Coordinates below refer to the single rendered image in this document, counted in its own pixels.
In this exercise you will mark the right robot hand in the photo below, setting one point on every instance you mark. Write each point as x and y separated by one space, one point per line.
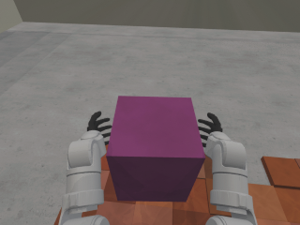
215 126

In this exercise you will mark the right robot forearm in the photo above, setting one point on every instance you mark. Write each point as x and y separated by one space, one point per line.
230 177

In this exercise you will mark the left robot forearm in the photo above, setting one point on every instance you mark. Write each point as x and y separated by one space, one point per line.
83 187

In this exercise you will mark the left robot hand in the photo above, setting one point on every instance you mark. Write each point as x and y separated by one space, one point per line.
94 123

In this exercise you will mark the carton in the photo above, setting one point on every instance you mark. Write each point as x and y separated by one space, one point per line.
155 151

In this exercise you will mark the right robot upper arm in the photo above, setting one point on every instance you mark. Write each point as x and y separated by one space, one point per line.
222 220

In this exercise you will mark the left robot upper arm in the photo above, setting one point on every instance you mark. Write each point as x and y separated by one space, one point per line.
90 220

